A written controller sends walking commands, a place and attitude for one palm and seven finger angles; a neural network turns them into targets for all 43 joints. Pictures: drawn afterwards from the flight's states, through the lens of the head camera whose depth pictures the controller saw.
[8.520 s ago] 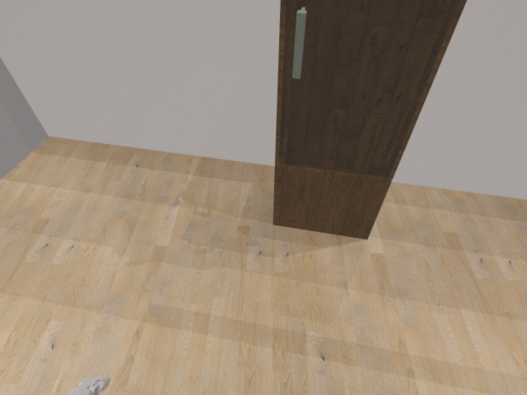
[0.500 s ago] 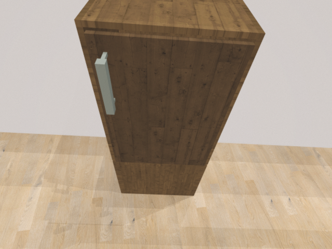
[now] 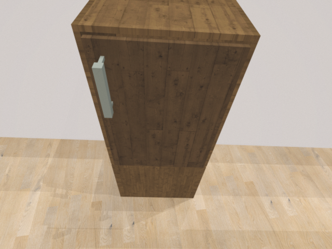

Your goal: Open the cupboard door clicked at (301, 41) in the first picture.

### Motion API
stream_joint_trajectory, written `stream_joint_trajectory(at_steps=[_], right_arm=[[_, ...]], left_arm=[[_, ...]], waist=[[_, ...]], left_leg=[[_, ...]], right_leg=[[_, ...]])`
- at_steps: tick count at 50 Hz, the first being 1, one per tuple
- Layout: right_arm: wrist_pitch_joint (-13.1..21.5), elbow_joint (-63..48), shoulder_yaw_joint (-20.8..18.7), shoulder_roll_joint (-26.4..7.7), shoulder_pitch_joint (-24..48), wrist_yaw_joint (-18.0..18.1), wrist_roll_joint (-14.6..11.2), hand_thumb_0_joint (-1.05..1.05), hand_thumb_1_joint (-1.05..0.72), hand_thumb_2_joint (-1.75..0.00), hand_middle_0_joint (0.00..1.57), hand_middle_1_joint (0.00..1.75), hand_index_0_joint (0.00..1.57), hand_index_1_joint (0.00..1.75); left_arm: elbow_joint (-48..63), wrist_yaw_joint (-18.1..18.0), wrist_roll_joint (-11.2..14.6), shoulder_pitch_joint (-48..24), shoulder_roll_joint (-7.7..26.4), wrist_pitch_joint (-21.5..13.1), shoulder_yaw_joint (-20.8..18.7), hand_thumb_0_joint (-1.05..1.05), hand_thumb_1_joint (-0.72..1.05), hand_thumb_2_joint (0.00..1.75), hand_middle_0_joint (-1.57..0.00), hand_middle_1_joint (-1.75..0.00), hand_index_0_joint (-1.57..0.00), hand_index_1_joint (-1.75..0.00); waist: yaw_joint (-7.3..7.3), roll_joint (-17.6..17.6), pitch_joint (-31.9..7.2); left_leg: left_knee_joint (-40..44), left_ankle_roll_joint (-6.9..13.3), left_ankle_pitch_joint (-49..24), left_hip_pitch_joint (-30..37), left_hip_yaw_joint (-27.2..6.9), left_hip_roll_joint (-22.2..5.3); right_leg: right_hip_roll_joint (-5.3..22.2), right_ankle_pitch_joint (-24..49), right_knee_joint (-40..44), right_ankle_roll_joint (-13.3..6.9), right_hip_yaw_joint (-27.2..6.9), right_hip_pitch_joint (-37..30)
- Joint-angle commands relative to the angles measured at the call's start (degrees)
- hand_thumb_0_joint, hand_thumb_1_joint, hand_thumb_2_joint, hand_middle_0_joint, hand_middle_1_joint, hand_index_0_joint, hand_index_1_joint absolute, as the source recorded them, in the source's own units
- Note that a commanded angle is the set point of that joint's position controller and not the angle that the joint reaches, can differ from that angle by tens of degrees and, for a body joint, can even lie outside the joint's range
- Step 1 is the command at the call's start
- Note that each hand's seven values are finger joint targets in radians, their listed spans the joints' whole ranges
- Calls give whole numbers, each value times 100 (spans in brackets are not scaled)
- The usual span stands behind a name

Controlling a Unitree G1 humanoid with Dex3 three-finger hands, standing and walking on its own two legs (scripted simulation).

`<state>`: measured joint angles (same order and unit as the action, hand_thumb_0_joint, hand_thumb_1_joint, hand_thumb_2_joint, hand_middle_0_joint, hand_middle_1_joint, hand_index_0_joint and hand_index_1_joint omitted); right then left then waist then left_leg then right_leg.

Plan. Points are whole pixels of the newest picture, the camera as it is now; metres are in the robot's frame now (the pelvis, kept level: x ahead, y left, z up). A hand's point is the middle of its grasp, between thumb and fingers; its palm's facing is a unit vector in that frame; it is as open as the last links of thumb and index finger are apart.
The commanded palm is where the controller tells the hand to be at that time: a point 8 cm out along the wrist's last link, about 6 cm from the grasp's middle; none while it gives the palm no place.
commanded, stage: look again from close up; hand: left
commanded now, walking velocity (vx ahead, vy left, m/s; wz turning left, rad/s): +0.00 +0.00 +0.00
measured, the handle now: (105, 88) +0.49 +0.21 +0.12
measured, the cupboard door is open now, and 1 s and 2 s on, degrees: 0 0 0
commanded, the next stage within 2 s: come to a stop and stand still in 0.42 s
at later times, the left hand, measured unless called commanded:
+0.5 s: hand out of the picture -0.02 +0.14 -0.18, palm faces +0.02 -0.99 -0.16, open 7.3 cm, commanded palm none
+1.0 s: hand out of the picture +0.00 +0.15 -0.18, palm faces +0.02 -0.98 -0.21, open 7.3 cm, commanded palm none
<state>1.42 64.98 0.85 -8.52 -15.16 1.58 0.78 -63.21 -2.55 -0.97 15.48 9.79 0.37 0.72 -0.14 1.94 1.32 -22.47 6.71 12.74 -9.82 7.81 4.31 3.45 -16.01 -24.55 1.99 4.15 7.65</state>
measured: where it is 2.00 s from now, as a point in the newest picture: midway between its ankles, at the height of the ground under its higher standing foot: outside the picture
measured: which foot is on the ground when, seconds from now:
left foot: down 0.00-1.00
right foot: down 0.00-1.00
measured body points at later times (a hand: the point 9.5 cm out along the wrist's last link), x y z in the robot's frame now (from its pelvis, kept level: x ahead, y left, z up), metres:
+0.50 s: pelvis +0.00 -0.01 +0.00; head +0.01 +0.00 +0.45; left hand -0.02 +0.20 -0.17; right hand -0.01 -0.23 -0.15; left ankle +0.00 +0.04 -0.74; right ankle -0.03 -0.14 -0.74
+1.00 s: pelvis +0.00 -0.02 +0.00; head +0.02 -0.03 +0.44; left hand +0.00 +0.20 -0.16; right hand +0.01 -0.25 -0.17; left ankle +0.00 +0.04 -0.74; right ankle -0.03 -0.14 -0.74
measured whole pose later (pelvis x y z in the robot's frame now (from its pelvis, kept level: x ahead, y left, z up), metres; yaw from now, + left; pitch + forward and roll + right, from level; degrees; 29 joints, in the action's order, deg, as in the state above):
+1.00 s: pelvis +0.00 -0.02 +0.00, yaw +1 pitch +0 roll -1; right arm 0.9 61.0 0.6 -10.4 -16.3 1.2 1.1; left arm -62.5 -2.7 -0.8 16.9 7.8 -1.4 1.5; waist 0.4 -2.3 1.4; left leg -28.6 5.0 15.3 -13.9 6.1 2.3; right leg 1.8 -18.0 -27.9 0.1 5.9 10.0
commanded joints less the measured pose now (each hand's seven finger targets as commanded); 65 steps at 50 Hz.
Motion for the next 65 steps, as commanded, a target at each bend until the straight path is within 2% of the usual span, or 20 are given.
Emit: stream_joint_trajectory(at_steps=[1,5,8,9,18,25,35,38,40,41,42,43,44,46,48,51,53,54,58,65], right_arm=[[100,-152,-124,-704,-296,56,-17,0,-90,-90,20,30,20,30],[109,-126,-137,-670,-346,61,-22,0,-90,-90,20,30,20,30],[99,-114,-134,-652,-365,56,-19,0,-90,-90,20,30,20,30],[100,-119,-133,-629,-369,56,-25,0,-90,-90,20,30,20,30],[89,-65,-131,-571,-412,53,-22,0,-90,-90,20,30,20,30],[98,-49,-119,-526,-409,52,-29,0,-90,-90,20,30,20,30],[89,-63,-123,-562,-356,46,-27,0,-90,-90,20,30,20,30],[89,-70,-128,-585,-327,46,-25,0,-90,-90,20,30,20,30],[93,-64,-125,-593,-317,47,-24,0,-90,-90,20,30,20,30],[111,-503,-55,-702,-52,-6,-69,0,-90,-90,20,30,20,30],[35,-561,-59,-564,-288,-35,-20,0,-90,-90,20,30,20,30],[9,-576,-85,-546,-275,-37,-4,0,-90,-90,20,30,20,30],[40,-576,-69,-527,-376,-64,32,0,-90,-90,20,30,20,30],[54,-681,-62,-563,-387,-44,16,0,-90,-90,20,30,20,30],[68,-709,-63,-609,-400,-27,3,0,-90,-90,20,30,20,30],[81,-660,-55,-645,-420,-16,1,0,-90,-90,20,30,20,30],[61,-635,-52,-673,-430,-20,-7,0,-90,-90,20,30,20,30],[71,-596,-45,-620,-432,-21,-3,0,-90,-90,20,30,20,30],[66,-512,-23,-672,-367,-18,-2,0,-90,-90,20,30,20,30],[97,-364,-20,-635,-341,3,-14,0,-90,-90,20,30,20,30]], left_arm=[[107,-1,-1,453,444,-63,-80,0,90,90,-20,-30,-20,-30],[96,-8,0,471,424,-71,-84,0,90,90,-20,-30,-20,-30],[71,-1,3,483,394,-75,-83,0,90,90,-20,-30,-20,-30],[79,-3,-9,489,409,-79,-83,0,90,90,-20,-30,-20,-30],[17,-1,-6,594,320,-89,-76,0,90,90,-20,-30,-20,-30],[-15,-11,1,661,293,-134,-62,0,90,90,-20,-30,-20,-30],[16,-12,2,644,355,-158,-86,0,90,90,-20,-30,-20,-30],[17,-2,6,635,349,-155,-89,0,90,90,-20,-30,-20,-30],[31,-4,1,609,363,-160,-93,0,90,90,-20,-30,-20,-30],[-67,-213,-83,796,350,-270,-8,0,90,90,-20,-30,-20,-30],[185,-160,21,679,524,-267,-44,0,90,90,-20,-30,-20,-30],[266,-96,12,475,481,-235,-47,0,90,90,-20,-30,-20,-30],[273,-60,-3,516,469,-277,-49,0,90,90,-20,-30,-20,-30],[266,-28,22,586,420,-277,-31,0,90,90,-20,-30,-20,-30],[253,-16,32,558,321,-264,1,0,90,90,-20,-30,-20,-30],[270,-16,37,472,304,-244,8,0,90,90,-20,-30,-20,-30],[283,-14,40,440,319,-209,14,0,90,90,-20,-30,-20,-30],[281,-13,27,419,345,-207,1,0,90,90,-20,-30,-20,-30],[261,-3,42,486,389,-180,-5,0,90,90,-20,-30,-20,-30],[235,-6,41,496,468,-193,-28,0,90,90,-20,-30,-20,-30]], waist=[[-25,-223,184],[-28,-193,92],[-19,-156,176],[-19,-138,135],[-17,-209,294],[-20,-90,209],[-17,-154,213],[-24,-150,284],[-27,-102,282],[-44,-355,432],[89,-534,116],[124,-679,343],[72,-950,65],[72,-755,-228],[62,-196,-238],[54,91,13],[53,244,313],[42,94,375],[4,16,429],[-22,-93,76]], left_leg=[[692,-324,-884,51,-1334,-1210],[646,-324,-1061,150,-1289,-1213],[712,-319,-690,44,-1292,-1205],[648,-311,-912,107,-1261,-1194],[770,-313,-383,-57,-1280,-1176],[569,-295,-844,79,-1141,-1128],[476,-310,-915,65,-1094,-1097],[553,-315,-698,37,-1124,-1112],[519,-309,-850,54,-1113,-1120],[-542,-480,-2499,-293,-1118,-1170],[-326,-491,-649,-238,-1114,-1044],[-39,-454,-37,-463,-1169,-1000],[-54,-415,-302,-503,-1230,-1026],[-45,-317,-624,-295,-1283,-1041],[-68,-274,-812,-210,-1259,-1059],[-19,-258,-1072,-200,-1222,-1046],[115,-262,-719,-318,-1196,-1035],[165,-258,-815,-381,-1199,-1020],[268,-272,-593,-276,-1146,-1009],[181,-285,-1115,-37,-1039,-1034]], right_leg=[[336,428,252,-337,-383,302],[353,475,265,-336,-381,285],[357,410,317,-349,-402,303],[358,522,319,-348,-390,276],[356,406,372,-361,-424,328],[399,630,448,-378,-486,290],[420,660,463,-421,-541,293],[407,512,480,-419,-524,351],[400,617,475,-414,-526,319],[501,1839,318,-348,-642,537],[573,383,334,-544,-635,494],[454,-179,255,-599,-595,655],[376,86,128,-595,-496,427],[305,251,20,-585,-453,280],[292,382,42,-544,-451,290],[292,588,20,-504,-456,354],[289,346,109,-478,-457,466],[294,450,82,-481,-438,424],[310,311,182,-462,-498,470],[360,872,200,-451,-524,167]])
